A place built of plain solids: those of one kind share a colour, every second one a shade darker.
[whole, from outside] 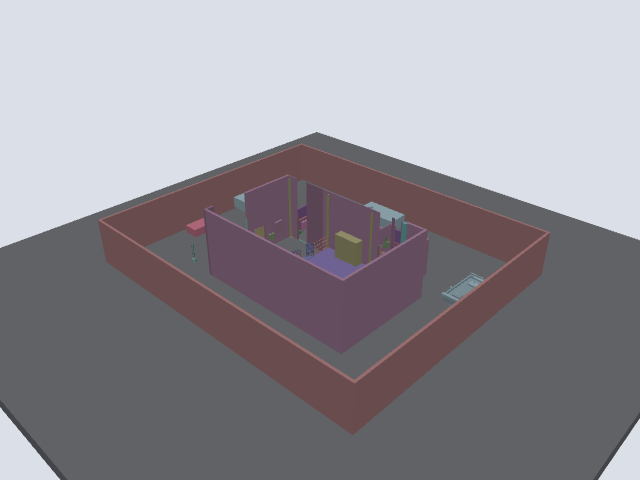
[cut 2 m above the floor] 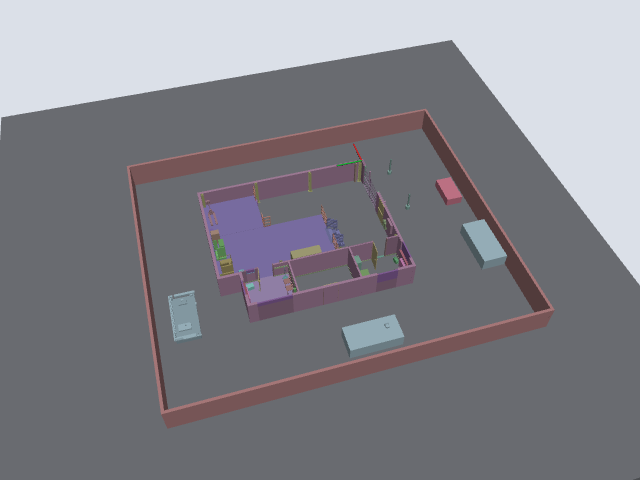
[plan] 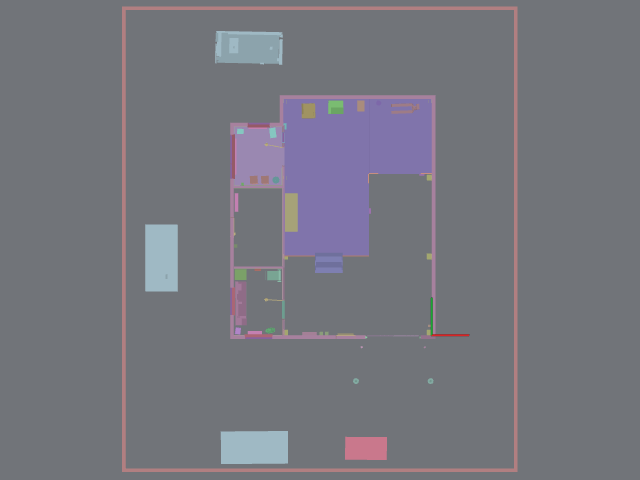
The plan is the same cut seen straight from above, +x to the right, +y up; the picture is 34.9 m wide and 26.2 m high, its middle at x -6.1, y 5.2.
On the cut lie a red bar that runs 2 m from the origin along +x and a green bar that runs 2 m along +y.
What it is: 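A small parcels depot; vehicles drive in at ground level; along the lane and across its end the floor is raised to van-floor height for loading, with steps set against it and the checker's office on the raised level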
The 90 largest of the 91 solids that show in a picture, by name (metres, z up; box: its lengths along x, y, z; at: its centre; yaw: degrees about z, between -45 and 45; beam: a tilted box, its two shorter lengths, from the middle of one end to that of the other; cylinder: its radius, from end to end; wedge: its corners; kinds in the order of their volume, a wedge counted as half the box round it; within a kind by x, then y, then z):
{
 "yard_bound_1": {"box": [0.2, 25.41, 3.73], "at": [-16.8, 5.24, 1.81]},
 "yard_bound_2": {"box": [21.59, 0.2, 3.73], "at": [-6.11, -7.37, 1.81]},
 "yard_bound_3": {"box": [21.59, 0.2, 3.73], "at": [-6.11, 17.85, 1.81]},
 "yard_bound_4": {"box": [0.2, 25.41, 3.73], "at": [4.59, 5.24, 1.81]},
 "wall_1": {"box": [0.2, 1.31, 2.45], "at": [-10.9, 0.45, 1.18]},
 "wall_2": {"box": [0.2, 1.51, 1.15], "at": [-10.9, 1.85, 0.53]},
 "wall_3": {"box": [0.2, 1.11, 2.45], "at": [-10.9, 3.15, 1.18]},
 "wall_4": {"box": [0.2, 4.4, 2.45], "at": [-10.9, 5.9, 1.18]},
 "wall_5": {"box": [0.2, 0.46, 3.13], "at": [-10.9, 8.32, 1.51]},
 "wall_6": {"box": [0.2, 2.41, 1.73], "at": [-10.9, 9.75, 0.81]},
 "wall_7": {"box": [0.2, 0.66, 3.13], "at": [-10.9, 11.28, 1.51]},
 "wall_8": {"box": [0.81, 0.2, 2.45], "at": [-10.6, -0.1, 1.18]},
 "wall_9": {"box": [0.96, 0.2, 3.13], "at": [-10.53, 11.5, 1.51]},
 "wall_10": {"box": [2.7, 0.06, 2.45], "at": [-9.45, 3.67, 1.18]},
 "wall_11": {"box": [2.7, 0.06, 2.45], "at": [-9.45, 3.73, 1.18]},
 "wall_12": {"box": [2.7, 0.06, 2.45], "at": [-9.45, 8.07, 1.18]},
 "wall_13": {"box": [2.7, 0.06, 3.13], "at": [-9.45, 8.13, 1.51]},
 "wall_14": {"box": [0.61, 0.2, 2.45], "at": [-8.4, -0.1, 1.18]},
 "wall_15": {"box": [0.2, 1.7, 5.55], "at": [-8.2, 12.25, 2.73]},
 "wall_16": {"box": [0.06, 0.85, 2.45], "at": [-8.13, 0.43, 1.18]},
 "wall_17": {"box": [0.06, 1.75, 2.45], "at": [-8.13, 2.82, 1.18]},
 "wall_18": {"box": [0.06, 4.4, 2.45], "at": [-8.13, 5.9, 1.18]},
 "wall_19": {"box": [0.06, 1.11, 2.42], "at": [-8.13, 8.65, 1.87]},
 "wall_20": {"box": [0.06, 0.61, 1.02], "at": [-8.13, 10.8, 1.17]},
 "wall_21": {"box": [0.06, 0.31, 2.42], "at": [-8.13, 11.25, 1.87]},
 "wall_22": {"box": [0.06, 0.85, 5.55], "at": [-8.07, 0.43, 2.73]},
 "wall_23": {"box": [0.06, 1.75, 5.55], "at": [-8.07, 2.82, 2.73]},
 "wall_24": {"box": [0.06, 4.4, 5.55], "at": [-8.07, 5.9, 2.73]},
 "wall_25": {"box": [0.06, 1.11, 5.55], "at": [-8.07, 8.65, 2.73]},
 "wall_26": {"box": [0.06, 0.21, 5.55], "at": [-8.07, 10.4, 2.73]},
 "wall_27": {"box": [4.51, 0.2, 5.55], "at": [-5.85, -0.1, 2.73]},
 "wall_28": {"box": [8.5, 0.2, 5.55], "at": [-4.05, 13.0, 2.73]},
 "wall_29": {"box": [0.81, 0.2, 5.55], "at": [-0.2, -0.1, 2.73]},
 "wall_30": {"box": [0.2, 13.3, 5.55], "at": [0.1, 6.45, 2.73]},
 "raised_floor_bank_1": {"box": [4.7, 8.6, 0.73], "at": [-5.77, 8.6, 0.32]},
 "raised_floor_bank_2": {"box": [3.42, 4.1, 0.73], "at": [-1.71, 10.85, 0.32]},
 "beyond_skip_1": {"box": [1.78, 3.66, 0.95], "at": [-14.75, 4.22, 0.82]},
 "beyond_skip_2": {"box": [0.24, 1.35, 0.12], "at": [-11.61, 15.89, 1.08], "yaw": -1.1},
 "beyond_skip_3": {"box": [0.49, 0.84, 0.12], "at": [-10.8, 15.81, 1.08], "yaw": -1.1},
 "beyond_skip_4": {"box": [3.44, 0.14, 0.12], "at": [-9.99, 14.91, 1.08], "yaw": -1.1},
 "beyond_skip_5": {"box": [3.27, 1.63, 0.46], "at": [-9.98, 15.69, 0.78], "yaw": -1.1},
 "beyond_skip_6": {"box": [3.6, 0.1, 0.1], "at": [-9.96, 16.53, 1.19], "yaw": -1.1},
 "beyond_skip_7": {"box": [3.66, 1.78, 0.95], "at": [-9.68, -6.13, 0.82], "yaw": 0.4},
 "beyond_skip_8": {"box": [2.9, 0.12, 0.12], "at": [-9.68, 16.47, 1.08], "yaw": -1.1},
 "beyond_skip_9": {"box": [0.52, 0.58, 0.09], "at": [-8.81, 15.67, 1.16], "yaw": -1.1},
 "beyond_skip_10": {"box": [0.18, 1.39, 0.16], "at": [-8.24, 15.46, 1.16], "yaw": -1.1},
 "raised_floor_office_1": {"box": [2.83, 3.43, 0.73], "at": [-9.45, 9.75, 0.32]},
 "longspan_1": {"box": [0.7, 2.1, 2.05], "at": [-7.67, 6.71, 1.66]},
 "beyond_pallets_1": {"box": [2.28, 1.25, 0.67], "at": [-3.59, -6.18, 0.33], "yaw": -0.3},
 "kitchenette_low_1": {"box": [0.16, 2.4, 0.97], "at": [-10.64, 1.74, 0.44]},
 "kitchenette_low_2": {"box": [0.58, 1.89, 0.95], "at": [-10.43, 1.99, 0.43]},
 "fridge_tall_1": {"box": [0.64, 0.6, 1.8], "at": [-10.43, 3.31, 0.85]},
 "window_pane_1": {"box": [0.1, 1.5, 0.96], "at": [-10.95, 1.85, 1.57]},
 "window_pane_2": {"box": [0.1, 2.4, 1.06], "at": [-10.95, 9.75, 2.2]},
 "window_pane_3": {"box": [1.5, 0.1, 0.96], "at": [-9.45, -0.15, 1.57]},
 "window_pane_4": {"box": [1.2, 0.1, 1.06], "at": [-9.45, 11.55, 2.2]},
 "door_landing_1": {"box": [1.52, 0.32, 0.22], "at": [-5.62, 3.56, 0.06]},
 "door_landing_2": {"box": [1.52, 0.32, 0.39], "at": [-5.62, 3.86, 0.14]},
 "door_landing_3": {"box": [1.52, 0.32, 0.56], "at": [-5.62, 4.16, 0.23]},
 "door_landing_4": {"box": [1.52, 0.21, 0.17], "at": [-5.62, 4.4, 0.59]},
 "radiator_1": {"box": [0.1, 1.98, 0.6], "at": [-10.71, 9.75, 1.09]},
 "radiator_2": {"box": [0.19, 1.02, 0.76], "at": [-10.66, 7.25, 0.49]},
 "radiator_3": {"box": [0.78, 0.19, 0.76], "at": [-9.65, 0.14, 0.49]},
 "cage_trolley_1": {"box": [0.61, 0.81, 0.71], "at": [-6.79, 12.24, 1.32], "yaw": 0.4},
 "wheelie_bin_1": {"box": [0.62, 0.51, 1.12], "at": [-8.68, 3.26, 0.51]},
 "pier_1": {"box": [0.17, 0.34, 5.55], "at": [-8.02, 11.4, 2.73]},
 "cage_trolley_empty_1": {"box": [0.05, 0.58, 1.16], "at": [-5.62, 12.37, 1.55]},
 "cage_trolley_empty_2": {"box": [0.81, 0.73, 0.22], "at": [-5.24, 12.45, 0.74]},
 "cage_trolley_empty_3": {"box": [0.67, 0.36, 0.6], "at": [-5.16, 12.26, 1.68]},
 "tote_stack_1": {"box": [0.4, 0.6, 1.13], "at": [-3.87, 12.52, 1.2]},
 "door_leaf_1": {"box": [0.99, 0.044, 2.14], "at": [-8.66, 1.92, 1.02], "yaw": -2.9},
 "door_leaf_2": {"box": [1.0, 0.044, 2.15], "at": [-4.7, 0.0, 1.02]},
 "distribution_board_1": {"box": [0.8, 0.18, 0.91], "at": [-6.67, 0.09, 1.5]},
 "steel_column_1": {"box": [0.014, 0.2, 5.35], "at": [-7.92, 0.14, 2.62]},
 "steel_column_2": {"box": [0.014, 0.2, 5.35], "at": [-7.92, 4.3, 2.62]},
 "steel_column_3": {"box": [0.014, 0.2, 5.35], "at": [-7.92, 8.6, 2.62]},
 "steel_column_4": {"box": [0.014, 0.2, 5.35], "at": [-0.2, 0.14, 2.62]},
 "steel_column_5": {"box": [0.014, 0.2, 5.35], "at": [-0.2, 4.3, 2.62]},
 "steel_column_6": {"box": [0.014, 0.2, 5.35], "at": [-0.2, 8.6, 2.62]},
 "downpipe_1": {"box": [0.2, 0.13, 3.05], "at": [-0.11, 0.51, 1.49]},
 "box_cardboard_1": {"box": [0.34, 0.55, 0.36], "at": [-8.67, 11.05, 0.81], "yaw": 7.1},
 "pallet_truck_1": {"box": [1.15, 0.16, 0.14], "at": [-1.63, 12.18, 0.7], "yaw": 2.0},
 "pallet_truck_2": {"box": [1.11, 0.16, 0.14], "at": [-1.62, 12.56, 0.7], "yaw": 2.0},
 "window_1": {"box": [0.23, 1.56, 0.024], "at": [-10.86, 1.85, 1.09]},
 "window_2": {"box": [0.23, 2.46, 0.024], "at": [-10.86, 9.75, 1.67]},
 "window_3": {"box": [1.56, 0.23, 0.024], "at": [-9.45, -0.06, 1.09]},
 "side_chair_1": {"box": [0.42, 0.42, 0.042], "at": [-9.71, 8.49, 1.11], "yaw": 3.1},
 "side_chair_2": {"box": [0.42, 0.42, 0.042], "at": [-9.1, 8.49, 1.11], "yaw": 0.8},
 "steel_sill_1": {"box": [0.14, 1.0, 0.07], "at": [-8.1, 1.4, -0.01]},
 "low_rail_1": {"box": [0.014, 4.28, 0.15], "at": [-8.17, 5.9, 0.03]}
}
